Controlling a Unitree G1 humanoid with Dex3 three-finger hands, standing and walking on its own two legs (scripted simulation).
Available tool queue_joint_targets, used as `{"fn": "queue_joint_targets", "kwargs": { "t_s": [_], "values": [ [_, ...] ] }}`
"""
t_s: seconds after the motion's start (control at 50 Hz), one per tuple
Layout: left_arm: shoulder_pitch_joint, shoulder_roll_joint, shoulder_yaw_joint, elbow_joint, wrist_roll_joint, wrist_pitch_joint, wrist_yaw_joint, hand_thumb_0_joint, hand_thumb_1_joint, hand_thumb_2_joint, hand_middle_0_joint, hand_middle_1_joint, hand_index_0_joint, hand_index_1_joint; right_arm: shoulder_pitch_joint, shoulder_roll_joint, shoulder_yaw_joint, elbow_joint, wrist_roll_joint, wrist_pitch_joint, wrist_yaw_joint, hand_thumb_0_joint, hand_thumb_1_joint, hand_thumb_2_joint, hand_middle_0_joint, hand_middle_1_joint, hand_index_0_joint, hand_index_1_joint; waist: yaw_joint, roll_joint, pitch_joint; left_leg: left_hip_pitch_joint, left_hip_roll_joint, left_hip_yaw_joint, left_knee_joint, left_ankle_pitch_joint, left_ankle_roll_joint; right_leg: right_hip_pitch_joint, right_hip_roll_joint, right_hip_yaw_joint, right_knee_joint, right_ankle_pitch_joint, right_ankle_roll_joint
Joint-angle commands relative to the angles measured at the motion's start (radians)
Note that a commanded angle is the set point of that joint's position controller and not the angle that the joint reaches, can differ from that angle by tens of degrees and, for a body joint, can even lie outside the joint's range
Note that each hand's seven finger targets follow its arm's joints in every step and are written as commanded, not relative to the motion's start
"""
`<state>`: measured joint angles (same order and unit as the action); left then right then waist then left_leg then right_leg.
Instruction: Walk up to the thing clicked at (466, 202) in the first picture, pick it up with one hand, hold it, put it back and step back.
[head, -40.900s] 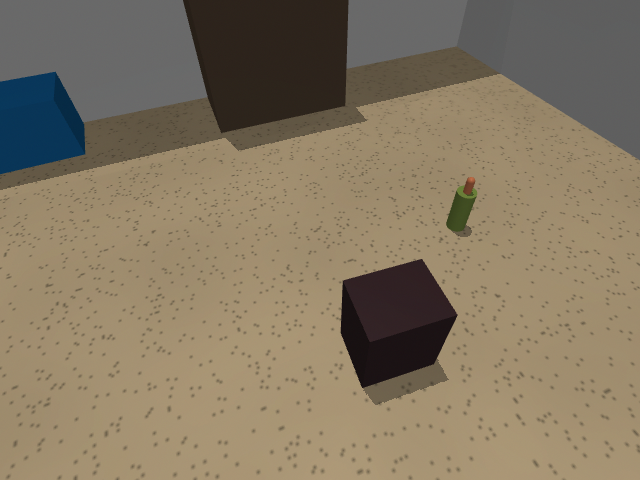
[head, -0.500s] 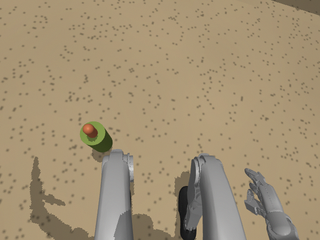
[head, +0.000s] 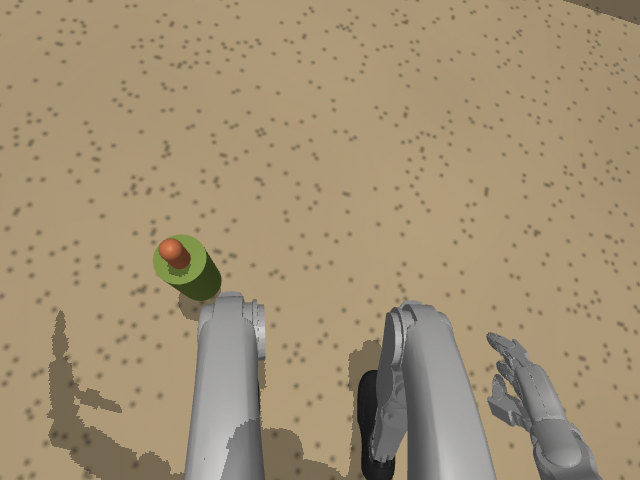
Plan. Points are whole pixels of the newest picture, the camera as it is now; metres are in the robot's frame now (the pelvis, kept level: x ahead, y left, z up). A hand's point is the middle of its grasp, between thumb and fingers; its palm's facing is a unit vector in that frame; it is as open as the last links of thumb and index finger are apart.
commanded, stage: approach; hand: left
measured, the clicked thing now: (187, 267) +0.38 +0.25 -0.28
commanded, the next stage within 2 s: close in in 0.34 s
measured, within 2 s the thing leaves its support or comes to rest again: neither
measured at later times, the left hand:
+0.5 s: hand (121, 296) +0.32 +0.34 -0.24, palm faces +0.14 -0.99 +0.06, open 17.7 cm
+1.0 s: hand (168, 292) +0.33 +0.28 -0.27, palm faces +0.20 -0.98 +0.04, open 17.6 cm
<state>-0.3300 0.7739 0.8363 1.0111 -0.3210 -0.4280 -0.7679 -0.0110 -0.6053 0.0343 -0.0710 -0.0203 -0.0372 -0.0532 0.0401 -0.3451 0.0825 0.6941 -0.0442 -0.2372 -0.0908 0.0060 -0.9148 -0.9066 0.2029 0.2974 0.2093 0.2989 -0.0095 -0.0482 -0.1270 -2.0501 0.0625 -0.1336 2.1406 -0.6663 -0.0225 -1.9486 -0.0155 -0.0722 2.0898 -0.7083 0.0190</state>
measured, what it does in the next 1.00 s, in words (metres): lowers itself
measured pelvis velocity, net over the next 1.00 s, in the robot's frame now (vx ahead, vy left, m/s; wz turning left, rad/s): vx -0.01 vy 0.01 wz -0.13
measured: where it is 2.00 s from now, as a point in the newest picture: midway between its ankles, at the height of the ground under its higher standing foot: (308, 443)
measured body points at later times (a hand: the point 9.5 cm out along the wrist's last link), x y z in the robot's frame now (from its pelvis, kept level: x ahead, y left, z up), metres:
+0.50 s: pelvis -0.01 +0.00 -0.12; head +0.21 +0.13 +0.25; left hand +0.30 +0.39 -0.24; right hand +0.21 -0.25 -0.19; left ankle +0.08 +0.13 -0.38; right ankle +0.09 -0.13 -0.38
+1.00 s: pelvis -0.01 +0.01 -0.14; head +0.18 +0.15 +0.24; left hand +0.32 +0.33 -0.26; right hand +0.20 -0.24 -0.19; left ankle +0.08 +0.13 -0.38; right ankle +0.09 -0.13 -0.38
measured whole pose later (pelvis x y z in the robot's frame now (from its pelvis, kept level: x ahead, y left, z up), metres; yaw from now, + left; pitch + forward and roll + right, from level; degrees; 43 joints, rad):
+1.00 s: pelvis -0.01 +0.01 -0.14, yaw -7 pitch +15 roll -12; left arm -0.33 0.54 0.53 1.11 -0.28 -1.02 -0.34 -0.01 -0.61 0.03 -0.07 -0.11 -0.08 -0.10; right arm -0.17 -0.34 0.29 0.66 -0.25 -0.11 0.11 0.00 -0.92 -0.90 0.21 0.30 0.21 0.30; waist -0.10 -0.19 0.14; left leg -2.25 0.04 -0.32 2.64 -0.69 -0.04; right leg -2.10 0.06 -0.16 2.49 -0.68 0.06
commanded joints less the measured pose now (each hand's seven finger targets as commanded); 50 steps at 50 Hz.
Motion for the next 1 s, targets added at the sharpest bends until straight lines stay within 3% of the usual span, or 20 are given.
{"fn": "queue_joint_targets", "kwargs": {
  "t_s": [0.0,0.06,0.08,0.12,0.18,0.22,0.26,0.3,0.34,0.38,0.4,0.42,0.44,0.5,0.62,0.64,0.7,0.74,0.82,0.98],
  "values": [
    [-0.141,0.224,0.031,-0.073,-0.067,-0.163,-0.021,0.000,-0.611,0.014,-0.071,-0.030,-0.045,-0.053,0.061,-0.204,-0.074,-0.055,-0.016,-0.044,-0.002,0.000,-0.911,-0.907,0.198,0.300,0.198,0.300,-0.009,0.143,-0.458,0.352,-0.018,0.061,-0.180,0.089,0.036,0.140,0.050,-0.031,-0.146,0.098,-0.055],
    [-0.158,0.213,0.030,-0.041,-0.081,-0.246,-0.025,0.000,-0.562,0.013,-0.073,-0.032,-0.051,-0.051,0.039,-0.219,-0.069,-0.048,-0.035,-0.050,0.008,0.000,-0.911,-0.906,0.198,0.300,0.198,0.300,-0.002,0.144,-0.464,0.341,-0.016,0.061,-0.134,0.084,0.031,0.116,0.055,-0.039,-0.104,0.093,-0.056],
    [-0.165,0.186,0.003,-0.051,-0.081,-0.273,-0.030,0.000,-0.551,0.012,-0.075,-0.032,-0.051,-0.052,0.024,-0.224,-0.064,-0.059,-0.042,-0.052,0.015,0.000,-0.912,-0.906,0.198,0.300,0.199,0.300,-0.001,0.153,-0.477,0.354,-0.011,0.052,-0.123,0.083,0.025,0.094,0.058,-0.049,-0.077,0.090,-0.058],
    [-0.148,0.245,0.049,-0.042,-0.086,-0.319,-0.024,0.000,-0.540,0.018,-0.076,-0.038,-0.052,-0.057,0.005,-0.237,-0.054,-0.056,-0.057,-0.046,0.023,0.000,-0.911,-0.905,0.198,0.300,0.199,0.300,0.022,0.172,-0.492,0.347,-0.009,0.055,-0.081,0.103,0.020,0.095,0.063,-0.055,-0.042,0.102,-0.058],
    [-0.168,0.302,0.078,-0.067,-0.097,-0.385,-0.024,0.000,-0.582,0.000,-0.084,-0.030,-0.062,-0.047,-0.030,-0.250,-0.027,-0.060,-0.080,-0.034,0.034,0.000,-0.917,-0.906,0.198,0.300,0.199,0.300,0.029,0.211,-0.507,0.324,-0.004,0.053,-0.028,0.107,0.017,0.096,0.070,-0.064,0.011,0.108,-0.057],
    [-0.152,0.256,0.047,-0.052,-0.106,-0.409,-0.028,0.000,-0.594,0.009,-0.085,-0.037,-0.059,-0.059,-0.051,-0.258,-0.012,-0.062,-0.090,-0.027,0.040,0.000,-0.922,-0.909,0.198,0.300,0.199,0.300,0.016,0.246,-0.484,0.322,0.004,0.045,-0.017,0.084,0.011,0.070,0.077,-0.082,0.045,0.096,-0.059],
    [-0.189,0.310,0.064,-0.051,-0.113,-0.428,-0.030,0.000,-0.609,0.014,-0.081,-0.040,-0.055,-0.062,-0.079,-0.271,0.008,-0.060,-0.101,-0.019,0.040,0.000,-0.925,-0.910,0.198,0.300,0.198,0.300,0.008,0.263,-0.481,0.297,0.004,0.043,0.013,0.065,0.013,0.074,0.082,-0.091,0.060,0.088,-0.057],
    [-0.131,0.271,0.034,-0.021,-0.108,-0.435,-0.034,0.000,-0.608,0.015,-0.084,-0.051,-0.060,-0.070,-0.096,-0.280,0.019,-0.056,-0.112,-0.009,0.044,0.000,-0.926,-0.909,0.198,0.300,0.198,0.300,0.007,0.299,-0.470,0.309,0.008,0.035,0.025,0.064,0.009,0.060,0.086,-0.104,0.086,0.095,-0.057],
    [-0.117,0.194,-0.027,-0.008,-0.107,-0.437,-0.038,0.000,-0.611,0.019,-0.082,-0.058,-0.059,-0.077,-0.112,-0.286,0.031,-0.058,-0.121,-0.002,0.050,0.000,-0.927,-0.909,0.198,0.300,0.198,0.300,-0.019,0.293,-0.439,0.298,0.012,0.020,0.051,0.058,0.008,0.030,0.089,-0.121,0.108,0.098,-0.057],
    [-0.126,0.231,-0.018,-0.022,-0.100,-0.453,-0.019,0.000,-0.611,0.000,-0.087,-0.052,-0.064,-0.070,-0.121,-0.296,0.045,-0.054,-0.129,0.005,0.053,0.000,-0.935,-0.910,0.198,0.300,0.198,0.300,-0.027,0.301,-0.458,0.307,0.011,0.013,0.085,0.094,0.005,0.049,0.091,-0.128,0.126,0.131,-0.055],
    [-0.119,0.212,-0.033,0.005,-0.098,-0.458,-0.011,0.000,-0.611,0.000,-0.087,-0.050,-0.067,-0.065,-0.128,-0.296,0.055,-0.054,-0.136,0.009,0.057,0.000,-0.929,-0.908,0.198,0.300,0.198,0.300,-0.032,0.299,-0.450,0.299,0.013,0.009,0.103,0.107,0.004,0.051,0.093,-0.132,0.137,0.144,-0.054],
    [-0.142,0.156,-0.080,0.015,-0.098,-0.468,-0.005,0.000,-0.611,0.004,-0.084,-0.059,-0.064,-0.074,-0.142,-0.296,0.062,-0.055,-0.140,0.012,0.061,0.000,-0.932,-0.909,0.198,0.300,0.198,0.300,-0.061,0.294,-0.427,0.292,0.014,0.001,0.115,0.108,0.004,0.039,0.091,-0.140,0.149,0.151,-0.052],
    [-0.152,0.131,-0.093,0.020,-0.098,-0.480,0.006,0.000,-0.611,0.000,-0.079,-0.055,-0.067,-0.065,-0.144,-0.301,0.069,-0.051,-0.145,0.014,0.066,0.000,-0.934,-0.909,0.198,0.300,0.198,0.300,-0.076,0.280,-0.417,0.302,0.016,-0.012,0.126,0.127,0.001,0.039,0.092,-0.150,0.161,0.165,-0.050],
    [-0.134,0.162,-0.081,0.038,-0.090,-0.520,0.059,0.000,-0.611,0.000,-0.088,-0.060,-0.081,-0.065,-0.171,-0.305,0.091,-0.057,-0.159,0.031,0.076,0.000,-0.927,-0.905,0.198,0.300,0.199,0.301,-0.066,0.264,-0.395,0.268,0.016,-0.016,0.162,0.119,0.004,0.054,0.098,-0.156,0.170,0.162,-0.045],
    [-0.073,0.107,-0.115,-0.026,-0.055,-0.586,0.183,0.000,-0.611,0.006,-0.081,-0.099,-0.084,-0.094,-0.194,-0.312,0.096,-0.063,-0.183,0.064,0.106,0.000,-0.926,-0.903,0.198,0.300,0.199,0.300,-0.050,0.342,-0.353,0.271,0.013,-0.020,0.152,0.109,-0.010,0.036,0.099,-0.177,0.202,0.173,-0.047],
    [-0.068,0.083,-0.124,-0.042,-0.048,-0.587,0.205,0.000,-0.611,0.004,-0.083,-0.105,-0.088,-0.099,-0.185,-0.311,0.094,-0.062,-0.185,0.070,0.113,0.000,-0.931,-0.904,0.198,0.300,0.199,0.300,-0.060,0.351,-0.360,0.292,0.013,-0.027,0.150,0.138,-0.016,0.034,0.098,-0.183,0.212,0.196,-0.048],
    [-0.077,-0.008,-0.192,-0.054,-0.027,-0.594,0.270,0.000,-0.611,0.030,-0.074,-0.118,-0.080,-0.112,-0.190,-0.302,0.084,-0.067,-0.189,0.081,0.133,0.000,-0.924,-0.903,0.198,0.300,0.199,0.300,-0.075,0.331,-0.312,0.252,0.011,-0.029,0.153,0.102,-0.014,0.008,0.097,-0.188,0.208,0.182,-0.046],
    [-0.092,-0.014,-0.209,-0.084,-0.011,-0.609,0.311,0.000,-0.611,0.034,-0.069,-0.112,-0.076,-0.107,-0.198,-0.305,0.079,-0.082,-0.191,0.088,0.145,0.000,-0.926,-0.903,0.198,0.300,0.199,0.300,-0.091,0.321,-0.318,0.242,0.006,-0.034,0.158,0.090,-0.012,0.015,0.097,-0.195,0.208,0.183,-0.042],
    [-0.107,-0.069,-0.285,-0.067,0.011,-0.626,0.368,0.000,-0.611,0.031,-0.065,-0.113,-0.078,-0.102,-0.196,-0.302,0.081,-0.084,-0.197,0.103,0.168,0.000,-0.918,-0.900,0.199,0.300,0.199,0.300,-0.115,0.259,-0.291,0.196,0.000,-0.039,0.177,0.048,-0.002,0.017,0.101,-0.200,0.193,0.165,-0.037],
    [-0.127,-0.047,-0.293,-0.022,0.051,-0.675,0.462,0.000,-0.611,0.059,-0.053,-0.105,-0.068,-0.091,-0.206,-0.304,0.102,-0.106,-0.212,0.131,0.195,0.000,-0.906,-0.898,0.199,0.300,0.199,0.300,-0.119,0.242,-0.247,0.156,-0.005,-0.042,0.174,-0.020,0.001,0.028,0.109,-0.209,0.186,0.112,-0.035]
  ]
}}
